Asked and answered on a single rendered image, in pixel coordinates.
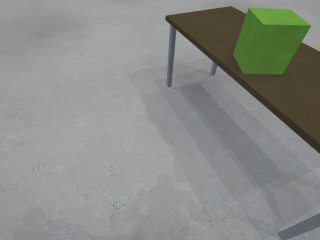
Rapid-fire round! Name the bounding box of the table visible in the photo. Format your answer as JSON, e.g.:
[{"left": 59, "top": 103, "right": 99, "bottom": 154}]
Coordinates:
[{"left": 165, "top": 6, "right": 320, "bottom": 240}]

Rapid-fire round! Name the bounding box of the carton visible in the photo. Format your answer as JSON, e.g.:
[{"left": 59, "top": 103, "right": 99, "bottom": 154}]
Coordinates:
[{"left": 233, "top": 8, "right": 311, "bottom": 75}]

